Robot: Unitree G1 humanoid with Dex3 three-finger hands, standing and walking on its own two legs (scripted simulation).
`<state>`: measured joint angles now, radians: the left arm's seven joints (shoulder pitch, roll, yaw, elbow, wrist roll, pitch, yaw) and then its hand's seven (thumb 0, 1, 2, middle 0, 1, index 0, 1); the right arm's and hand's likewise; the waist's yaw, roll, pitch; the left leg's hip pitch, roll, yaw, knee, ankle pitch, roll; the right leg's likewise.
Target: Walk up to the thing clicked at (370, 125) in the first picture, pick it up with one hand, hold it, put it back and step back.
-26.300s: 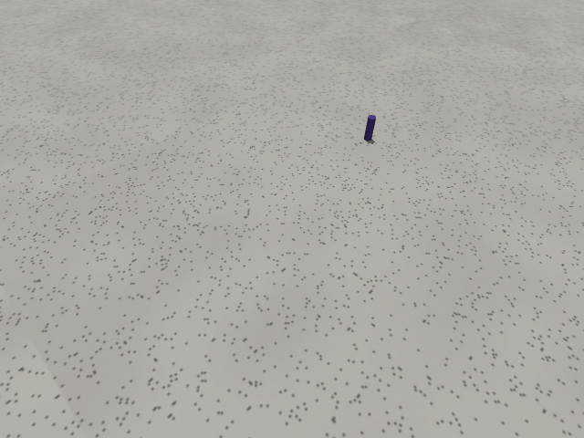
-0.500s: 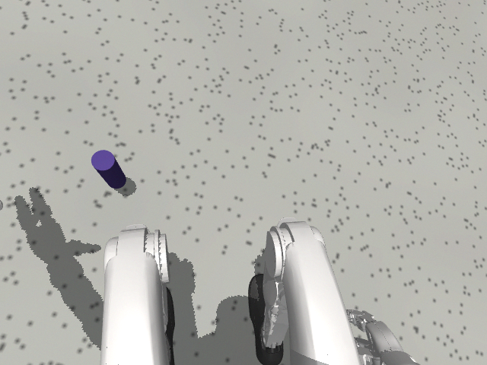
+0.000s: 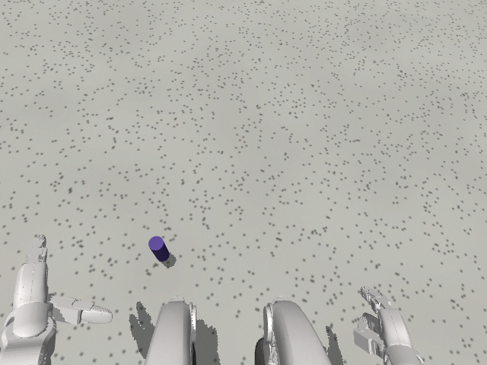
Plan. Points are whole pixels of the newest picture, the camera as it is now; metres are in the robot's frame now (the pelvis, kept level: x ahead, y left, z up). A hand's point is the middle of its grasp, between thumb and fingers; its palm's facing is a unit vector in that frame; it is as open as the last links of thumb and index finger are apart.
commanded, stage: home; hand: left
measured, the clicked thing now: (159, 249) +0.45 +0.22 -0.54
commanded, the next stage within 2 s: none
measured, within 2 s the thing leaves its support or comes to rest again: neither
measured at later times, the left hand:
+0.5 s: hand (77, 315) +0.21 +0.19 +0.06, palm faces +0.14 -0.95 -0.29, open 17.3 cm
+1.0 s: hand (86, 323) +0.20 +0.18 +0.06, palm faces +0.12 -0.95 -0.29, open 17.5 cm
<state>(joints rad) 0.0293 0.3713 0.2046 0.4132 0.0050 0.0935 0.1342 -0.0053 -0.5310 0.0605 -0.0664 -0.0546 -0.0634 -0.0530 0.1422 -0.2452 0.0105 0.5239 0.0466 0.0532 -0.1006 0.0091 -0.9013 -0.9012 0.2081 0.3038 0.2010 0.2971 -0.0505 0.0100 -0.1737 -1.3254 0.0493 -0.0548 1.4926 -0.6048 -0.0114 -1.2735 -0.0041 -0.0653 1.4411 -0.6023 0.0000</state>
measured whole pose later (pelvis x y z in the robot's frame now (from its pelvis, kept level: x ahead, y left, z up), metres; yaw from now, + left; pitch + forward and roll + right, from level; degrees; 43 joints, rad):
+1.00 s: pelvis +0.04 +0.00 +0.11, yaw +2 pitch +8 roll -2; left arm 0.47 0.21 -0.01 0.00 -0.02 0.26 0.14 -0.01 -0.56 0.05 -0.06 -0.05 -0.06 -0.05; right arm 0.29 -0.21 0.03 0.50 0.02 -0.10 -0.17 0.02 -0.90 -0.90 0.21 0.30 0.20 0.30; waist -0.03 0.04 -0.11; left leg -0.62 0.04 -0.03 0.95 -0.46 -0.02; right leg -0.57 0.00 -0.06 0.90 -0.46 0.00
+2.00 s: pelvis +0.04 +0.00 +0.11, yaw +2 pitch +7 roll -2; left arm 0.46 0.21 -0.01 0.02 -0.01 0.25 0.12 -0.01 -0.56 0.04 -0.06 -0.05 -0.06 -0.05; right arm 0.28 -0.20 0.03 0.52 0.01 -0.13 -0.18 0.02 -0.90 -0.90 0.21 0.30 0.20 0.30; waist -0.02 0.04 -0.10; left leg -0.61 0.04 -0.03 0.94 -0.46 -0.02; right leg -0.57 0.00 -0.05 0.90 -0.46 0.00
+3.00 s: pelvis +0.03 +0.00 +0.16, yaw +2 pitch -2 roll +0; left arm 0.23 0.32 0.01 0.97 0.03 0.00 0.02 0.01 0.89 0.90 -0.21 -0.30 -0.20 -0.30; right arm 0.20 -0.31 -0.03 1.00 -0.04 0.00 0.00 0.01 -0.90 -0.90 0.21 0.30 0.20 0.30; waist 0.01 0.00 0.04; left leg -0.24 0.00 0.00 0.55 -0.27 0.00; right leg -0.22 -0.04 -0.04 0.55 -0.29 0.02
